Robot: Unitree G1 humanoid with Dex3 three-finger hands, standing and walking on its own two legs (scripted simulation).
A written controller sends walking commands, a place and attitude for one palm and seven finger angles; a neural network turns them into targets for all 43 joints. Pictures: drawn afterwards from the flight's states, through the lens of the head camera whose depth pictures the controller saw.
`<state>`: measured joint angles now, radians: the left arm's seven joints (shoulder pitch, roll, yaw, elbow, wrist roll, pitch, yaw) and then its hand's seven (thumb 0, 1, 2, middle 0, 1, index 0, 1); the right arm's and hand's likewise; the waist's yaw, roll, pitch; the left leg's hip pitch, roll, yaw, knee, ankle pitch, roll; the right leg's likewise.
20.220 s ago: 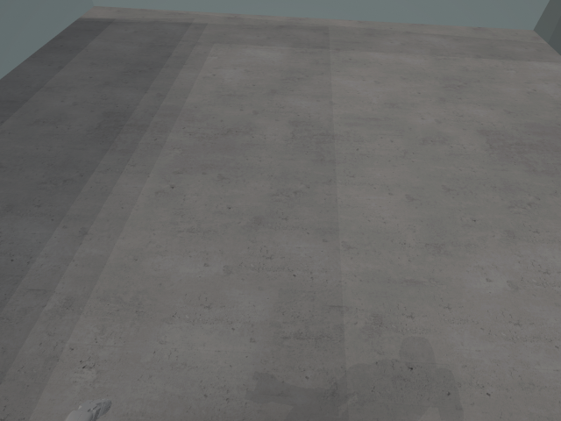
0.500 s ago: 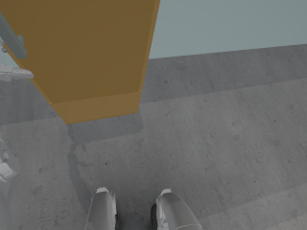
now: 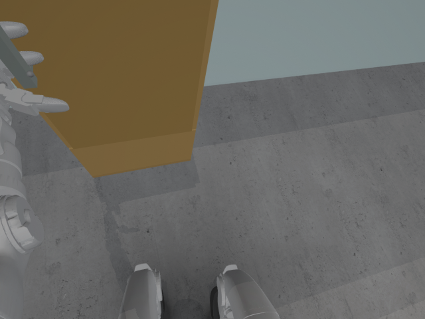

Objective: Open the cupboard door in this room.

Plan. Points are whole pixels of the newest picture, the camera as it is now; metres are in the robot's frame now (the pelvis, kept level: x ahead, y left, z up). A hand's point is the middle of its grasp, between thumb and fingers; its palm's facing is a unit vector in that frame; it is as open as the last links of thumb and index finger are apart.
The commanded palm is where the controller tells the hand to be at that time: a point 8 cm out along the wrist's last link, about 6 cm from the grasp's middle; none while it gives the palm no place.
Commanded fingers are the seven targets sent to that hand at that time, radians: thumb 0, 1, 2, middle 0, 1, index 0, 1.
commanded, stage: slide the fingers in behind the handle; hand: left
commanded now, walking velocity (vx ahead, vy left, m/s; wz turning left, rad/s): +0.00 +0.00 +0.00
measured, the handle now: (11, 47) +0.57 +0.30 +0.07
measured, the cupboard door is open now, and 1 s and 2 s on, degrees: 0 0 36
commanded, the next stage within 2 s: close the thumb around the handle in 0.32 s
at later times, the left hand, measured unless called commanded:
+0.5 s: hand (28, 75) +0.52 +0.27 +0.07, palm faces +0.17 -0.98 -0.01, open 13.9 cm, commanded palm +0.50 +0.30 +0.07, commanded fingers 0.00 -0.22 0.42 -0.32 -1.23 -0.32 -1.23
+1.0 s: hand (28, 76) +0.51 +0.26 +0.07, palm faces +0.18 -0.98 -0.01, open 6.2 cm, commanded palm +0.49 +0.29 +0.07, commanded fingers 0.00 0.90 0.90 -0.40 -1.35 -0.40 -1.35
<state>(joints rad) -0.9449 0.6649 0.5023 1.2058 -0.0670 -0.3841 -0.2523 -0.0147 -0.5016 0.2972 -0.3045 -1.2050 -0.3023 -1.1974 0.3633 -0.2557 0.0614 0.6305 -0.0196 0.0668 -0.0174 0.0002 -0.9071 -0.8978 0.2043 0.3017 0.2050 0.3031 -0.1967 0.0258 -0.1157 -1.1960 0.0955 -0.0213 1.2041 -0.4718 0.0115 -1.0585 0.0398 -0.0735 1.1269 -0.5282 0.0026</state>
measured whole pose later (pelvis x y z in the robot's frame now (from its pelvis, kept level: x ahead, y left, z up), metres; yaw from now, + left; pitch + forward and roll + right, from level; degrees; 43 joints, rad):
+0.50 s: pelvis +0.00 +0.00 +0.00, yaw +0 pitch +26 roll -5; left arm -0.93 0.67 0.51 1.20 -0.08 -0.38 -0.26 -0.01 -0.49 0.30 -0.31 -1.21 -0.30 -1.20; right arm 0.37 -0.26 0.06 0.64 -0.01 0.07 -0.02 0.00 -0.91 -0.90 0.20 0.30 0.20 0.30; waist -0.19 0.02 -0.12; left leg -1.19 0.10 -0.02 1.20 -0.47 0.01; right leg -1.06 0.04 -0.07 1.13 -0.53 0.00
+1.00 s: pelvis +0.00 +0.00 +0.00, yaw +0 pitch +26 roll -5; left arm -0.92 0.63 0.49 1.19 -0.08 -0.39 -0.22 0.00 0.63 0.78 -0.37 -1.32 -0.38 -1.32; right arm 0.37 -0.25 0.05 0.65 -0.02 0.07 -0.01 0.00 -0.91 -0.90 0.20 0.30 0.20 0.30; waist -0.18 0.03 -0.12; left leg -1.18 0.09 -0.02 1.19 -0.47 0.01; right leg -1.04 0.04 -0.07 1.12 -0.53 0.00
